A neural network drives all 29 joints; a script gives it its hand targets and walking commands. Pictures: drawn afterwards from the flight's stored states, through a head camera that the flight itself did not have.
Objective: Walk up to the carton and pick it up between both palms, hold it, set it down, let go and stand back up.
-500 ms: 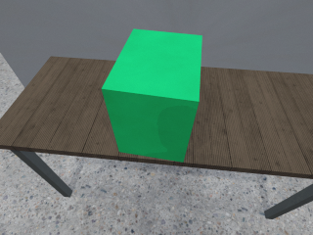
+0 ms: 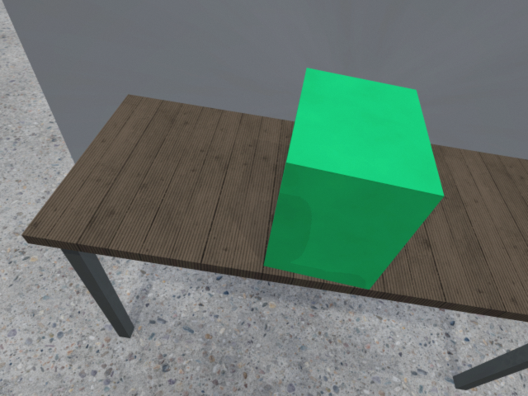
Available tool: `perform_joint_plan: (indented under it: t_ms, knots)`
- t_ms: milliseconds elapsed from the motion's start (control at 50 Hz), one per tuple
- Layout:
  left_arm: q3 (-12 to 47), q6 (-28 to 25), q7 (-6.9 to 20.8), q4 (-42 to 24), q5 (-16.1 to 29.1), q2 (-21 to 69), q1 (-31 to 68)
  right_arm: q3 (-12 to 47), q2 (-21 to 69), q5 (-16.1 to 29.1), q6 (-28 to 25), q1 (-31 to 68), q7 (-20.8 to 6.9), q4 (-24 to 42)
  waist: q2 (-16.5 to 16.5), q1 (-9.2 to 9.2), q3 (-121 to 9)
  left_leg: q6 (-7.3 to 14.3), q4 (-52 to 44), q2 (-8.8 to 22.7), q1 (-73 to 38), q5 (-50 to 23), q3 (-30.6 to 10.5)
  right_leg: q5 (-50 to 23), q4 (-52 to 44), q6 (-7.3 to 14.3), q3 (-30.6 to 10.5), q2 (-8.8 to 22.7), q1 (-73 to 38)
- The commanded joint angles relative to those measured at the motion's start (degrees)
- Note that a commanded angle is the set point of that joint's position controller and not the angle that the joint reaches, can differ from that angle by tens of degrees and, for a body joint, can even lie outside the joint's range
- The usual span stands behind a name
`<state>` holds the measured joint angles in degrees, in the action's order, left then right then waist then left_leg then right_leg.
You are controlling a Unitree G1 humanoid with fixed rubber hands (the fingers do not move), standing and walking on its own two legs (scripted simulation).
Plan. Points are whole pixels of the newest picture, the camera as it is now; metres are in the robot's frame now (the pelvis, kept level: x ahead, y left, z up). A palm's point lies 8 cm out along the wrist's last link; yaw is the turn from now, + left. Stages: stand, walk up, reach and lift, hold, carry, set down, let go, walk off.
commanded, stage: walk up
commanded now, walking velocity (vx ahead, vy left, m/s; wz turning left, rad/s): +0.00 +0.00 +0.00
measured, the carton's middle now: (338, 179) +0.51 -0.12 +0.04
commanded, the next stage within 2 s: none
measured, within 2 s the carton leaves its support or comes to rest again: neither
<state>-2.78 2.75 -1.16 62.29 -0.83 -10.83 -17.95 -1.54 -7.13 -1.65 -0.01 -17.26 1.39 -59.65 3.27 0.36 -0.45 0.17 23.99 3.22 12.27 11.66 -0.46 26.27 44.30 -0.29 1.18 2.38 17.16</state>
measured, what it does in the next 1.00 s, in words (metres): steps to the right: right foot, then right foot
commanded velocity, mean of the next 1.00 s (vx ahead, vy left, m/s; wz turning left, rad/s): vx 0.00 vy -0.05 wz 0.00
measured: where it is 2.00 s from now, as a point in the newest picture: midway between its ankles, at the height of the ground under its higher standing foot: outside the picture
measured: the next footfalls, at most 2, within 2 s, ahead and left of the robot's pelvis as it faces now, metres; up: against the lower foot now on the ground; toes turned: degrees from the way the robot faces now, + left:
right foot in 0.24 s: -0.01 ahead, -0.07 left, +0.00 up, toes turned -5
right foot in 0.76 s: +0.01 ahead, -0.25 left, +0.00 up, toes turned -3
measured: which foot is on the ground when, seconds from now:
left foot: down 0.00-0.78, up 0.80-1.00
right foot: up 0.00-0.22, down 0.24-0.44, up 0.46-0.74, down 0.76-1.00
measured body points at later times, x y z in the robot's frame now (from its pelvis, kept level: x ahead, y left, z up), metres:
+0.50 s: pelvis -0.01 -0.01 -0.01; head +0.01 +0.02 +0.44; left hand +0.01 +0.22 -0.18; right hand -0.03 -0.23 -0.16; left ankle +0.01 +0.11 -0.75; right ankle -0.05 -0.08 -0.73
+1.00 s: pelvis -0.02 -0.15 +0.00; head -0.02 -0.18 +0.45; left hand +0.02 +0.07 -0.14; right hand -0.03 -0.37 -0.17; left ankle -0.05 +0.02 -0.69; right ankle -0.03 -0.24 -0.75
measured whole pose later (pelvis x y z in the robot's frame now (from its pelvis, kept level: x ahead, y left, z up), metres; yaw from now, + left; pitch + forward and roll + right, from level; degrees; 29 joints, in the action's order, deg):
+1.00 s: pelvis -0.02 -0.15 +0.00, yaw -1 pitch +0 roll +3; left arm -1.1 -0.5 -1.7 59.2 -0.7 -7.0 -16.1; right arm -2.6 -9.9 -1.4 2.4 -16.7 0.6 -61.4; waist -1.8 -1.8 -0.3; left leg 0.3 48.5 2.1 20.2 21.8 -0.1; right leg 11.9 21.4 1.5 1.5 1.7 9.5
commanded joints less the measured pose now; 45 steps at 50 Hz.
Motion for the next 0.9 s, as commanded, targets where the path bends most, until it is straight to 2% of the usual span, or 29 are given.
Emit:
perform_joint_plan:
  t_ms: [0,60,120,160,180,220,240,260,280,320,340,400,420,460,520,580,620,640,660,700,720,740,760,780,800,820,840,860,880]
  knots:
    - [0.10,-0.37,-0.35,2.97,-0.89,0.18,-9.83,0.42,-5.00,1.81,-2.73,-2.78,0.26,0.94,-9.99,2.14,0.03,3.07,-8.16,7.05,-5.44,-18.24,-5.25,-4.50,3.17,0.30,-0.28,-1.37,1.79]
    - [0.24,-1.13,-0.74,-0.06,0.71,-0.17,-1.30,0.59,-6.70,0.40,-2.41,-4.91,0.71,-0.25,-9.40,-0.34,-0.35,6.41,-9.84,7.87,-2.67,-8.49,-9.10,-3.61,-5.27,0.16,-0.37,-1.74,-1.47]
    - [1.07,-1.98,-1.45,0.65,1.27,1.50,-2.48,-0.10,-8.44,-0.05,-1.63,-1.22,1.63,0.66,-9.21,0.05,-0.61,10.92,-6.03,10.25,-9.67,-16.84,-10.27,-2.82,-16.35,0.78,-0.37,-1.17,-0.14]
    - [1.63,-2.97,-2.09,2.86,1.34,1.88,-6.49,0.01,-6.89,0.84,-1.32,-1.42,1.24,0.24,-7.30,1.67,-1.79,9.15,-1.87,9.33,-8.24,-26.31,-9.07,-19.72,-31.36,1.24,-1.08,0.40,-9.44]
    - [1.45,-3.55,-2.32,3.58,0.84,0.38,-6.87,0.17,-5.59,1.55,-1.44,-3.12,0.74,-0.31,-5.70,0.21,-3.27,7.31,-0.36,7.30,-3.75,-26.50,-7.84,-27.13,-29.18,1.29,-2.91,2.45,-16.83]
    - [1.03,-3.57,-2.19,3.08,-0.27,-3.21,-6.69,0.86,-2.45,2.18,-1.30,-7.75,0.49,-1.50,1.76,-2.51,-3.84,4.28,0.72,2.54,6.59,-4.97,-3.75,-34.46,-26.15,3.70,-9.29,8.48,-24.75]
    - [2.06,-3.40,-1.71,3.33,0.09,-1.19,-3.91,1.73,0.42,2.44,-0.81,-6.80,0.73,-1.76,7.58,-2.56,1.64,3.44,-4.31,0.47,1.14,0.89,-1.28,-30.26,-28.06,5.91,-8.57,10.18,-11.90]
    - [2.49,-3.34,-1.21,3.58,-0.34,0.87,-1.88,1.78,-0.78,1.77,-0.60,-4.65,0.78,-1.63,11.60,-2.35,4.98,3.16,-5.43,1.74,-4.69,-2.09,-2.39,-21.96,-30.20,5.18,-8.37,7.85,-5.21]
    - [2.88,-3.60,-0.96,3.47,-0.39,2.83,-1.38,1.15,-3.50,1.37,-0.63,-2.85,0.79,-1.28,11.52,-1.66,6.83,3.10,-4.60,2.62,-6.01,-6.11,-3.43,-22.09,-30.78,3.96,-6.52,5.43,-3.88]
    - [3.37,-3.96,-1.73,2.95,-0.34,3.85,-2.14,0.37,-5.88,1.17,-0.51,-4.00,0.48,-2.38,7.19,-1.90,8.68,3.11,-3.97,1.91,0.91,-7.56,-3.18,-27.07,-30.00,3.06,-4.09,4.21,-9.97]
    - [-0.87,-1.97,-2.04,3.41,-0.14,-7.96,-2.88,-1.86,-12.68,-1.17,-0.38,-3.95,1.67,0.72,12.86,-4.57,11.82,4.50,-0.11,8.08,2.22,-11.10,-5.99,-22.89,-21.54,1.86,0.49,1.42,-5.53]
    - [-1.10,-0.19,-1.07,0.22,-0.25,-5.16,-2.63,-2.59,-14.35,-1.07,1.02,-11.50,3.30,-2.34,-9.82,-5.54,10.61,13.35,-11.82,24.95,-3.21,-2.08,-27.40,1.26,0.27,0.86,1.10,-1.48,9.37]
    - [-1.41,-0.15,-0.67,-1.22,-0.53,-4.79,-2.18,-2.81,-14.03,-1.07,1.07,-10.49,3.50,-2.08,-14.86,-5.01,9.47,15.11,-13.95,26.58,0.60,2.03,-29.43,2.38,7.02,1.28,-1.05,-0.59,8.74]
    - [-1.82,-0.31,0.11,-4.30,-1.16,-4.49,1.70,-3.26,-12.17,-1.43,0.74,-8.01,3.40,-1.29,-21.08,-4.80,8.49,13.94,-16.28,23.02,6.20,4.03,-25.62,0.09,12.71,0.88,-3.16,0.32,6.89]
    - [-2.25,-0.62,1.39,-4.02,-1.92,-3.05,0.29,-2.88,-9.27,0.04,0.19,-1.38,3.53,0.46,-15.09,-0.98,1.84,7.00,-11.18,13.63,1.84,0.38,-8.48,-5.47,15.94,-1.21,-3.26,-0.37,7.89]
    - [-1.61,-0.53,1.34,-4.66,-1.62,-0.86,0.93,-3.31,-10.90,0.21,-0.45,-2.10,3.20,0.31,-12.31,-1.53,-1.62,4.51,-6.45,10.04,-2.83,-7.87,-2.37,-6.66,9.95,-3.11,-0.04,-2.32,9.51]
    - [-1.26,-0.63,0.90,-7.61,-0.21,-0.74,6.45,-3.65,-12.27,-1.02,-0.39,-4.91,2.74,-0.79,-17.20,-3.93,0.14,5.41,-5.88,10.46,-0.71,-13.93,-3.00,-4.81,1.35,-4.18,1.54,-1.92,7.60]
    - [0.39,-1.94,1.51,-8.91,1.24,3.12,6.99,-1.45,-6.01,0.74,0.17,-5.79,2.15,-3.68,-25.00,-1.34,-2.06,6.13,-5.46,1.44,-0.31,-7.88,1.48,-3.42,-10.66,-3.12,0.50,-1.53,0.78]
    - [-0.05,-2.67,1.26,-8.73,1.43,1.04,6.64,-2.27,-8.14,0.32,0.79,-4.96,1.77,-3.08,-24.69,-1.47,-1.17,5.81,-2.99,0.22,-1.73,-9.46,3.33,-6.54,-16.28,-3.65,4.58,-4.17,-0.43]
    - [-1.38,-3.82,-0.03,-3.56,1.63,-3.22,-4.22,-3.96,-13.62,-0.65,0.76,-1.08,1.27,-1.24,-19.75,2.48,-2.61,4.08,5.07,0.81,-3.45,-10.81,4.22,-19.70,-28.38,-5.05,6.11,-4.98,-7.07]
    - [-1.78,-3.93,-0.94,-0.51,1.27,-5.38,-10.13,-4.13,-13.49,-1.40,0.60,-1.22,0.95,-0.94,-13.46,3.36,-3.08,2.76,9.82,1.69,-0.15,-6.13,3.52,-23.28,-29.06,-5.93,4.48,-2.83,-11.79]
    - [-1.41,-4.24,-1.24,0.46,0.25,-6.89,-13.64,-3.15,-9.59,-1.88,0.79,-4.31,0.41,-1.01,-3.07,2.95,-2.44,1.02,13.97,1.11,9.73,9.81,2.71,-20.79,-28.82,-6.02,-4.53,4.98,-16.38]
    - [-1.38,-3.84,-1.13,-2.53,0.60,-12.17,-9.88,-1.70,-3.07,-1.91,1.80,-11.75,0.52,-1.64,13.22,-1.46,-0.88,-1.80,21.60,-2.57,17.24,27.68,4.44,-16.50,-31.40,-4.49,-20.91,18.14,-12.70]
    - [-2.35,-2.94,-0.95,-3.46,-0.26,-16.79,-4.51,-1.99,-3.94,-0.07,2.93,-11.60,1.10,-0.89,22.21,-0.59,0.05,-0.64,20.95,0.71,9.77,22.47,-1.23,8.17,-36.46,3.74,-22.76,20.96,3.93]
    - [-2.97,-2.21,-0.01,-5.40,-1.51,-15.39,4.98,-2.02,-7.11,0.93,3.38,-8.31,0.71,0.90,31.38,-1.70,7.52,-0.20,23.91,0.65,6.66,20.68,-0.50,20.09,-43.91,5.59,-25.05,18.55,14.29]
    - [-1.38,-2.63,1.08,-7.64,-1.41,-8.97,10.56,-2.02,-8.22,1.24,3.56,-5.33,-0.13,0.76,29.45,-2.01,13.03,-0.03,23.56,1.42,5.65,17.00,-2.03,14.06,-44.93,3.55,-18.95,13.03,15.60]
    - [0.69,-3.28,1.00,-8.65,-1.30,-2.99,10.82,-2.06,-7.52,1.65,3.23,-4.54,-0.99,-1.14,22.01,-3.17,13.55,0.30,24.18,0.93,7.71,12.21,-2.03,-0.42,-39.62,1.52,-10.20,6.77,9.33]
    - [1.53,-3.77,0.18,-8.29,-1.09,-1.09,8.78,-2.22,-6.82,1.27,2.96,-6.84,-1.25,-2.43,19.43,-4.52,11.86,0.59,24.99,-0.21,12.20,11.22,-0.69,-19.57,-34.09,0.07,-5.03,5.37,1.54]
    - [1.63,-4.04,-0.31,-7.41,-0.22,-0.74,7.07,-2.00,-5.87,0.49,3.00,-8.89,-1.06,-3.46,14.91,-5.42,10.19,0.54,26.70,-1.25,13.64,10.06,0.19,-28.95,-31.23,-0.43,-2.94,5.79,-2.57]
